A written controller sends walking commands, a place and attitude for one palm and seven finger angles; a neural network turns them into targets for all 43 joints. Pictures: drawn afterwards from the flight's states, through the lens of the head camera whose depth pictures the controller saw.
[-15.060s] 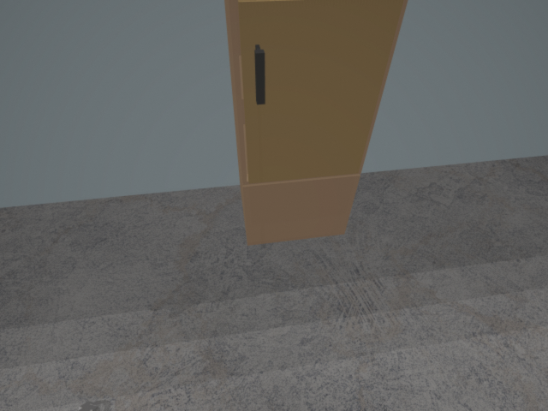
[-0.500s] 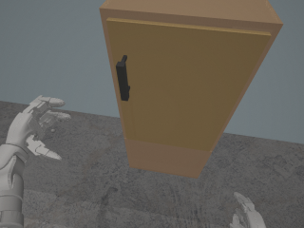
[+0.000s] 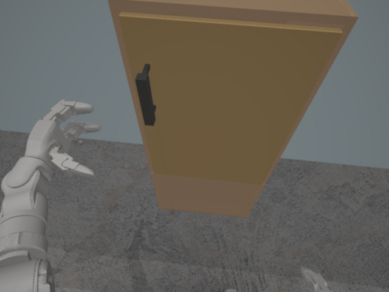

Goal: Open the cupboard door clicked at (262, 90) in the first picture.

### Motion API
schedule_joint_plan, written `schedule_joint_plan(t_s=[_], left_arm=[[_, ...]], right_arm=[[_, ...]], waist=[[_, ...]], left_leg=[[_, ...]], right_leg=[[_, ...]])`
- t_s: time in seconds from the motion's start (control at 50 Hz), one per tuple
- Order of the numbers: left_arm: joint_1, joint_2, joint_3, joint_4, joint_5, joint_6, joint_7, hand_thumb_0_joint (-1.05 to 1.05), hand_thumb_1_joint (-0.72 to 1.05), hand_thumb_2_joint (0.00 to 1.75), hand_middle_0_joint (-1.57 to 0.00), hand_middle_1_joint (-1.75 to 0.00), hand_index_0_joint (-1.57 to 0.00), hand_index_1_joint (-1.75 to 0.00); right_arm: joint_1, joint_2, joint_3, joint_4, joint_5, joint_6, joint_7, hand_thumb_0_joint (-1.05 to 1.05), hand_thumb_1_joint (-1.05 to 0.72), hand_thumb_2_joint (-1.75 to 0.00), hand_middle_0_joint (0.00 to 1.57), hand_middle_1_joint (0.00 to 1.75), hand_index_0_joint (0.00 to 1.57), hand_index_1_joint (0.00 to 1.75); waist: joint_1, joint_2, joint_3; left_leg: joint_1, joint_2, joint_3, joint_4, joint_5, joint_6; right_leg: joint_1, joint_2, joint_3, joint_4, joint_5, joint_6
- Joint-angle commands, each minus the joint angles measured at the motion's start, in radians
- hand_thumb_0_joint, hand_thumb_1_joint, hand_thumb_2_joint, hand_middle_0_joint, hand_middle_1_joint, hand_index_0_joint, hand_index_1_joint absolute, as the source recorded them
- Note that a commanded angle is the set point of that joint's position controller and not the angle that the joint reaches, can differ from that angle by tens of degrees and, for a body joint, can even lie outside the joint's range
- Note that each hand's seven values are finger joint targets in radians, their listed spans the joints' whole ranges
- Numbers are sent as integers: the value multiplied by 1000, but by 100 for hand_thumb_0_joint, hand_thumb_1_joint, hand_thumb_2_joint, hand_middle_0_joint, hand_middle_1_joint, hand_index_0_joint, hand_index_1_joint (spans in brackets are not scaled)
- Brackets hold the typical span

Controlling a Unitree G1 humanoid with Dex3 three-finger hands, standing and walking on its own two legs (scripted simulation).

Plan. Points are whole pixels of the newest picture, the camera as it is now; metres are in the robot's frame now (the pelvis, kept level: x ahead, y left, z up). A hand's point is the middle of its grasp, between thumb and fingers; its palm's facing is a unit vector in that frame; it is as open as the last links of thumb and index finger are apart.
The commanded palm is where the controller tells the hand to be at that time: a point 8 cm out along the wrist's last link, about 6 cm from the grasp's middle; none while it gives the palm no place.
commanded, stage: move the hooked fingers beside the handle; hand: left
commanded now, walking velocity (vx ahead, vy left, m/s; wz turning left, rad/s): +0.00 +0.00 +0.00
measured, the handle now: (148, 95) +0.53 +0.13 +0.09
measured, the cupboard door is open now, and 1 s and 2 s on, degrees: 0 0 0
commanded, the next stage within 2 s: slide the fingers in behind the handle in 1.96 s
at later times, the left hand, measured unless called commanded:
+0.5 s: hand (103, 117) +0.45 +0.21 +0.10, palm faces -0.12 -0.99 +0.00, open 14.0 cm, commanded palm +0.43 +0.27 +0.10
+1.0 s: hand (113, 101) +0.51 +0.20 +0.09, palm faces -0.12 -0.99 +0.00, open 14.0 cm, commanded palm +0.48 +0.25 +0.09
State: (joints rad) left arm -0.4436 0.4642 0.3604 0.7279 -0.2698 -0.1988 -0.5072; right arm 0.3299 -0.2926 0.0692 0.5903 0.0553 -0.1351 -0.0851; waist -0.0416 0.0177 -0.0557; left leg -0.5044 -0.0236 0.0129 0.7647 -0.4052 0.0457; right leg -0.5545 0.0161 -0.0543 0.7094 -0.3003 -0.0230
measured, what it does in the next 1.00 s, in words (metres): stands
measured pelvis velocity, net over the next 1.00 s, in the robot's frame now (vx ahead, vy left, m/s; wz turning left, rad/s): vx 0.01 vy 0.00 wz -0.03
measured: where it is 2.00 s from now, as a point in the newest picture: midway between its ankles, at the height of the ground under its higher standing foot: outside the picture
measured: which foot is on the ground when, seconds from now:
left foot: down 0.00-1.00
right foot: down 0.00-1.00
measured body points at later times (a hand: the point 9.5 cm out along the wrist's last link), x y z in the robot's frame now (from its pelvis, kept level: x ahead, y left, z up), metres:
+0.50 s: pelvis +0.01 +0.00 -0.01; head +0.08 +0.01 +0.44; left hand +0.45 +0.27 +0.10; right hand +0.07 -0.27 -0.11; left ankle -0.01 +0.09 -0.71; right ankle +0.03 -0.11 -0.71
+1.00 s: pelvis +0.01 +0.00 -0.01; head +0.12 +0.02 +0.42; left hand +0.51 +0.26 +0.09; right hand +0.01 -0.27 -0.12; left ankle -0.01 +0.09 -0.71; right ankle +0.03 -0.11 -0.71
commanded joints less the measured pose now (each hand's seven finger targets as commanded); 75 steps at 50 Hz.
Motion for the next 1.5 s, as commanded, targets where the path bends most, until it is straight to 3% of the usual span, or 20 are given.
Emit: schedule_joint_plan(t_s=[0.0, 0.12, 0.14, 0.2, 0.32, 0.38, 0.56, 0.68, 0.86, 0.94, 0.98, 1.06, 1.08, 1.14, 1.18, 1.24, 1.26, 1.28, 1.36, 1.48], left_arm=[[-394, 261, 53, -181, -14, -72, 9, 0, -50, 30, -30, -120, -30, -120], [-430, 260, 55, -107, -14, -74, 16, 0, -50, 30, -30, -120, -30, -120], [-446, 297, 84, -93, -8, -74, 22, 0, -50, 30, -30, -120, -30, -120], [-490, 272, 55, -35, 9, -76, 32, 0, -50, 30, -30, -120, -30, -120], [-631, 292, 43, -60, 23, -129, 40, 0, -50, 30, -30, -120, -30, -120], [-681, 263, 14, 7, 31, -133, 43, 0, -50, 30, -30, -120, -30, -120], [-697, 395, 106, 156, 69, -137, 59, 0, -50, 30, -30, -120, -30, -120], [-779, 372, 79, 152, 69, -168, 43, 0, -50, 30, -30, -120, -30, -120], [-938, 362, 30, 274, 101, -140, 57, 0, -50, 30, -30, -120, -30, -120], [-918, 424, 96, 193, 102, -174, 66, 0, -50, 30, -30, -120, -30, -120], [-840, 388, 88, 161, 95, -182, 63, 0, -50, 30, -30, -120, -30, -120], [-776, 340, 68, 223, 86, -140, 71, 0, -50, 30, -30, -120, -30, -120], [-756, 379, 100, 240, 92, -127, 79, 0, -50, 30, -30, -120, -30, -120], [-781, 416, 117, 169, 105, -134, 97, 0, -50, 30, -30, -120, -30, -120], [-779, 394, 107, 150, 102, -155, 105, 0, -50, 30, -30, -120, -30, -120], [-792, 392, 108, 46, 87, -197, 99, 0, -50, 30, -30, -120, -30, -120], [-792, 343, 74, 42, 78, -198, 91, 0, -50, 30, -30, -120, -30, -120], [-768, 354, 92, 49, 71, -197, 88, 0, -50, 30, -30, -120, -30, -120], [-764, 221, -20, 160, 70, -143, 67, 0, -50, 30, -30, -120, -30, -120], [-857, 248, -1, 191, 85, -142, 114, 0, -50, 30, -30, -120, -30, -120]], right_arm=[[16, -149, -69, -118, -5, -36, -4, 0, -90, -90, 20, 30, 20, 30], [45, -155, -70, -111, -8, -8, 5, 0, -90, -90, 20, 30, 20, 30], [51, -157, -72, -108, -9, -2, 7, 0, -90, -90, 20, 30, 20, 30], [59, -158, -74, -102, -8, 12, 10, 0, -90, -90, 20, 30, 20, 30], [93, -159, -78, -90, -15, 31, 12, 0, -90, -90, 20, 30, 20, 30], [104, -158, -76, -68, -14, 41, 14, 0, -90, -90, 20, 30, 20, 30], [146, -167, -74, -66, -22, 83, 23, 0, -90, -90, 20, 30, 20, 30], [169, -168, -79, -62, -25, 107, 29, 0, -90, -90, 20, 30, 20, 30], [212, -178, -75, -27, -30, 129, 27, 0, -90, -90, 20, 30, 20, 30], [239, -182, -82, -39, -43, 133, 38, 0, -90, -90, 20, 30, 20, 30], [236, -174, -87, -53, -43, 140, 47, 0, -90, -90, 20, 30, 20, 30], [233, -176, -88, -60, -38, 161, 58, 0, -90, -90, 20, 30, 20, 30], [234, -180, -90, -65, -37, 167, 57, 0, -90, -90, 20, 30, 20, 30], [225, -176, -87, -86, -38, 174, 56, 0, -90, -90, 20, 30, 20, 30], [224, -169, -87, -88, -39, 175, 57, 0, -90, -90, 20, 30, 20, 30], [217, -167, -93, -93, -38, 172, 57, 0, -90, -90, 20, 30, 20, 30], [211, -161, -91, -88, -37, 170, 59, 0, -90, -90, 20, 30, 20, 30], [213, -164, -95, -82, -36, 169, 58, 0, -90, -90, 20, 30, 20, 30], [200, -161, -91, -60, -29, 166, 55, 0, -90, -90, 20, 30, 20, 30], [198, -166, -86, -52, -37, 154, 50, 0, -90, -90, 20, 30, 20, 30]], waist=[[-6, 79, -325], [-12, 34, -321], [-8, 31, -322], [-27, 10, -295], [-41, 66, -408], [-63, 73, -381], [-45, 53, -412], [-74, 79, -445], [-139, 82, -378], [-97, 156, -559], [-79, 171, -600], [-88, 72, -461], [-81, 51, -427], [-72, 90, -454], [-77, 62, -439], [-67, 133, -538], [-75, 154, -539], [-70, 123, -532], [-106, 110, -393], [-115, 62, -380]], left_leg=[[99, 24, -61, -121, 311, -35], [85, 28, -57, -102, 398, -39], [66, 30, -57, -105, 383, -39], [34, 28, -50, -106, 308, -29], [104, 33, -61, -71, 420, -38], [96, 36, -63, -72, 380, -38], [-23, 27, -40, -52, 371, -20], [0, 32, -40, -34, 390, -19], [-45, 35, -59, -17, 296, -13], [58, 39, -69, 9, 455, -32], [117, 48, -71, 21, 572, -45], [32, 52, -64, 6, 517, -32], [-10, 49, -56, -2, 471, -25], [-16, 42, -45, -6, 458, -22], [-21, 43, -44, -6, 448, -20], [84, 50, -55, 9, 554, -37], [114, 52, -58, 10, 572, -42], [116, 56, -62, 11, 587, -44], [89, 56, -71, -2, 513, -42], [25, 43, -76, -4, 366, -32]], right_leg=[[175, -1, 38, -51, 210, -17], [173, 4, 35, -39, 282, -17], [176, 2, 37, -36, 278, -15], [150, -1, 40, -42, 233, -11], [146, 7, 43, -14, 294, -16], [100, 7, 38, -19, 258, -11], [177, 3, 60, 5, 329, -10], [144, 12, 61, 11, 337, -8], [28, 19, 52, 7, 232, -6], [62, 22, 48, 45, 316, -13], [58, 27, 42, 50, 362, -13], [42, 35, 30, 37, 341, -7], [58, 32, 34, 32, 335, -7], [88, 28, 43, 37, 352, -9], [97, 30, 46, 35, 354, -8], [97, 34, 49, 45, 386, -11], [81, 36, 44, 42, 382, -11], [83, 36, 40, 40, 384, -11], [-14, 34, 22, 21, 300, -8], [-24, 25, 27, 26, 232, -11]])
